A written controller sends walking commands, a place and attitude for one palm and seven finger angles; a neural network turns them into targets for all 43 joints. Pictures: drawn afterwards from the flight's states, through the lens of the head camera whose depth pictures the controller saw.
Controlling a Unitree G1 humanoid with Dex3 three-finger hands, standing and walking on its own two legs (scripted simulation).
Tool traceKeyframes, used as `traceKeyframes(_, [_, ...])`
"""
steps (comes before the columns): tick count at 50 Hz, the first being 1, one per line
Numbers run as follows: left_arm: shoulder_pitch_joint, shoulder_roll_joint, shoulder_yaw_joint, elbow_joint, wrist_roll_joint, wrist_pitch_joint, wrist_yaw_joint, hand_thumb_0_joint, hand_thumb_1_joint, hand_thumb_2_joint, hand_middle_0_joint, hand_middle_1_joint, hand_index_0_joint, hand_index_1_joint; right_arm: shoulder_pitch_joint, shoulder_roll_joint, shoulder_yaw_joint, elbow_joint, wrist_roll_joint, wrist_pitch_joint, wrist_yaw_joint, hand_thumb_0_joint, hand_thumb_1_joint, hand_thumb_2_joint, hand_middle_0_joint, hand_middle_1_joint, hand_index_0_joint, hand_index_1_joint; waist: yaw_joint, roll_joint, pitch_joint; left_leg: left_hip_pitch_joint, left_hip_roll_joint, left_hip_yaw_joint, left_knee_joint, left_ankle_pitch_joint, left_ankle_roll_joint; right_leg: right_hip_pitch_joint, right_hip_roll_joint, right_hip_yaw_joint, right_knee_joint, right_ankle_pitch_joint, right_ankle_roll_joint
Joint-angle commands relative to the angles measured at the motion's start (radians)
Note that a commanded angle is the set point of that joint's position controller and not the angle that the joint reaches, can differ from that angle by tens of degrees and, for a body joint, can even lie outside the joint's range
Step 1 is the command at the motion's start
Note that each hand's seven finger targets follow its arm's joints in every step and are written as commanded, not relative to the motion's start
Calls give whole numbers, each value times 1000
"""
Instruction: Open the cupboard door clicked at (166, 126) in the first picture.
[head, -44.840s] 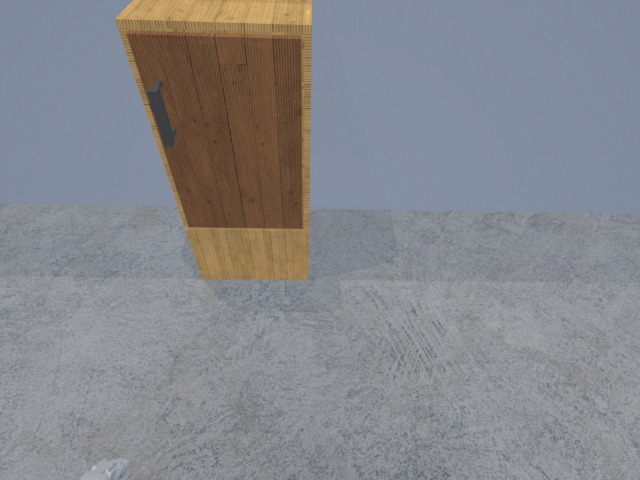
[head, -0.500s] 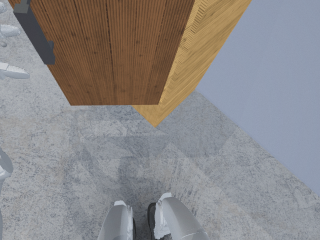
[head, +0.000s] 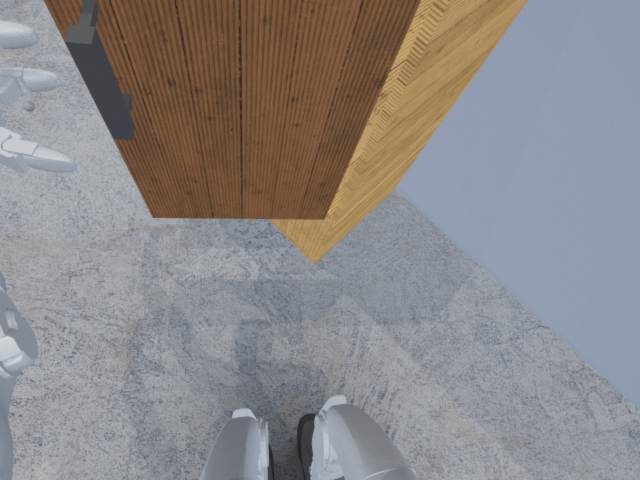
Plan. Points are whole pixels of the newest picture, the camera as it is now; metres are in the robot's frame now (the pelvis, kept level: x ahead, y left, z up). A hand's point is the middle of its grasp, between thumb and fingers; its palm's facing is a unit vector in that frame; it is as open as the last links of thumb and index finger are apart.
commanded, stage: move the hooked fingers beside the handle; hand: left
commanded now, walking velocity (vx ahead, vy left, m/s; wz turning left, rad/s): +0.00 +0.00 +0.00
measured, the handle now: (108, 76) +0.56 +0.21 +0.06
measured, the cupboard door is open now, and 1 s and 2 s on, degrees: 48 47 47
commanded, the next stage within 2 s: slide the fingers in behind the handle in 0.30 s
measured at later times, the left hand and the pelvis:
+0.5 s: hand (43, 105) +0.51 +0.27 +0.06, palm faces +0.02 -1.00 -0.01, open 14.0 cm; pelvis -0.01 +0.00 -0.01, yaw +0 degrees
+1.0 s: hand (84, 109) +0.52 +0.23 +0.06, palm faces +0.02 -1.00 +0.01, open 14.0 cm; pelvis +0.00 -0.01 +0.00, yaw +1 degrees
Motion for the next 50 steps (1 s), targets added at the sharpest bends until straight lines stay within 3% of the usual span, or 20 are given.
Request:
traceKeyframes(1, [-389, 226, -1, -204, -27, -67, -8, 0, -500, 300, -300, -1200, -300, -1200, 206, -226, -90, -10, -4, -4, -19, 0, -900, -900, 200, 300, 200, 300, -17, 247, -503, 593, 107, -210, -135, 738, -166, 37, -23, 55, -39, 194, 4])
traceKeyframes(3, [-421, 196, -16, -214, -33, -80, 1, 0, -500, 300, -300, -1200, -300, -1200, 204, -222, -90, -8, -5, -4, -19, 0, -900, -900, 200, 300, 200, 300, -26, 251, -487, 609, 110, -224, -135, 747, -171, 5, -25, 51, -33, 190, 2])
traceKeyframes(5, [-423, 221, 3, -220, -26, -86, 14, 0, -500, 300, -300, -1200, -300, -1200, 202, -225, -94, -6, -7, -4, -18, 0, -900, -900, 200, 300, 200, 300, -17, 256, -508, 612, 110, -226, -133, 742, -174, 11, -26, 54, -30, 184, 3])
traceKeyframes(8, [-466, 197, -13, -244, -21, -98, 35, 0, -500, 300, -300, -1200, -300, -1200, 201, -221, -94, -4, -9, -3, -16, 0, -900, -900, 200, 300, 200, 300, -25, 283, -517, 651, 118, -255, -136, 765, -186, -29, -30, 50, -19, 176, 3])
traceKeyframes(9, [-467, 208, -3, -243, -18, -98, 42, 0, -500, 300, -300, -1200, -300, -1200, 199, -220, -94, -1, -10, -3, -14, 0, -900, -900, 200, 300, 200, 300, -16, 299, -536, 658, 116, -253, -133, 767, -189, -24, -31, 53, -17, 174, 4])
traceKeyframes(12, [-432, 227, 9, -190, -2, -82, 61, 0, -500, 300, -300, -1200, -300, -1200, 194, -222, -89, -8, -9, -3, -15, 0, -900, -900, 200, 300, 200, 300, -17, 244, -491, 585, 106, -235, -142, 689, -177, 13, -29, 51, -24, 161, 3])
traceKeyframes(15, [-434, 283, 40, -189, 14, -79, 70, 0, -500, 300, -300, -1200, -300, -1200, 196, -224, -85, -15, -10, -8, -18, 0, -900, -900, 200, 300, 200, 300, -10, 238, -523, 546, 97, -215, -132, 681, -168, 57, -29, 57, -20, 175, 2])
traceKeyframes(16, [-454, 266, 23, -205, 10, -82, 67, 0, -500, 300, -300, -1200, -300, -1200, 194, -221, -82, -17, -10, -8, -17, 0, -900, -900, 200, 300, 200, 300, -20, 245, -532, 546, 94, -205, -126, 680, -164, 62, -29, 59, -22, 186, 4])
traceKeyframes(18, [-430, 286, 40, -218, 6, -93, 61, 0, -500, 300, -300, -1200, -300, -1200, 197, -222, -84, -21, -9, -11, -17, 0, -900, -900, 200, 300, 200, 300, -8, 249, -546, 561, 98, -212, -131, 709, -169, 73, -27, 58, -21, 193, 1])
traceKeyframes(22, [-453, 233, -2, -196, -7, -86, 38, 0, -500, 300, -300, -1200, -300, -1200, 194, -223, -81, -9, -7, -9, -16, 0, -900, -900, 200, 300, 200, 300, -31, 239, -516, 542, 100, -211, -128, 640, -160, 46, -26, 58, -26, 172, 6])
traceKeyframes(26, [-433, 216, -11, -178, -18, -72, 25, 0, -500, 300, -300, -1200, -300, -1200, 205, -227, -83, -5, -3, -9, -19, 0, -900, -900, 200, 300, 200, 300, -31, 229, -511, 544, 101, -215, -135, 641, -160, 39, -26, 55, -30, 174, 4])
traceKeyframes(28, [-468, 166, -44, -195, -21, -73, 30, 0, -500, 300, -300, -1200, -300, -1200, 205, -221, -83, -3, -6, -12, -18, 0, -900, -900, 200, 300, 200, 300, -41, 257, -499, 565, 102, -229, -139, 637, -163, 3, -28, 52, -26, 163, 4])
traceKeyframes(30, [-440, 200, -14, -202, -14, -74, 41, 0, -500, 300, -300, -1200, -300, -1200, 208, -225, -88, 3, -8, -10, -16, 0, -900, -900, 200, 300, 200, 300, -22, 270, -518, 594, 110, -239, -141, 663, -174, -7, -29, 51, -23, 163, 3])
traceKeyframes(32, [-441, 198, -9, -204, -17, -74, 55, 0, -500, 300, -300, -1200, -300, -1200, 209, -223, -86, -1, -9, -10, -14, 0, -900, -900, 200, 300, 200, 300, -26, 228, -518, 553, 101, -218, -136, 633, -161, 32, -27, 56, -28, 170, 4])
traceKeyframes(35, [-456, 198, -8, -223, -8, -86, 77, 0, -500, 300, -300, -1200, -300, -1200, 209, -216, -86, -1, -11, -12, -10, 0, -900, -900, 200, 300, 200, 300, -20, 258, -530, 555, 98, -208, -131, 660, -163, 43, -27, 59, -24, 182, 2])
traceKeyframes(38, [-457, 169, -27, -246, -1, -99, 90, 0, -500, 300, -300, -1200, -300, -1200, 209, -212, -89, 2, -12, -11, -5, 0, -900, -900, 200, 300, 200, 300, -20, 272, -538, 585, 100, -215, -130, 684, -166, 37, -27, 58, -24, 186, 0])
traceKeyframes(43, [-500, 54, -112, -233, -9, -93, 92, 0, -500, 300, -300, -1200, -300, -1200, 202, -206, -93, 16, -10, -12, -5, 0, -900, -900, 200, 300, 200, 300, -57, 248, -498, 582, 102, -224, -133, 638, -157, 8, -29, 59, -33, 177, 4])
traceKeyframes(44, [-494, 79, -94, -215, -5, -91, 95, 0, -500, 300, -300, -1200, -300, -1200, 204, -212, -94, 23, -11, -10, -6, 0, -900, -900, 200, 300, 200, 300, -49, 250, -497, 581, 103, -228, -134, 627, -160, 1, -30, 60, -32, 171, 5])
traceKeyframes(47, [-534, 56, -114, -213, -5, -85, 105, 0, -500, 300, -300, -1200, -300, -1200, 200, -209, -92, 23, -13, -18, -7, 0, -900, -900, 200, 300, 200, 300, -66, 232, -490, 538, 90, -213, -135, 555, -147, 20, -31, 63, -35, 163, 4])
traceKeyframes(50, [-478, 139, -38, -210, -5, -96, 117, 0, -500, 300, -300, -1200, -300, -1200, 205, -208, -90, 17, -13, -19, -5, 0, -900, -900, 200, 300, 200, 300, -28, 240, -558, 526, 79, -182, -118, 633, -145, 91, -29, 71, -28, 212, -3])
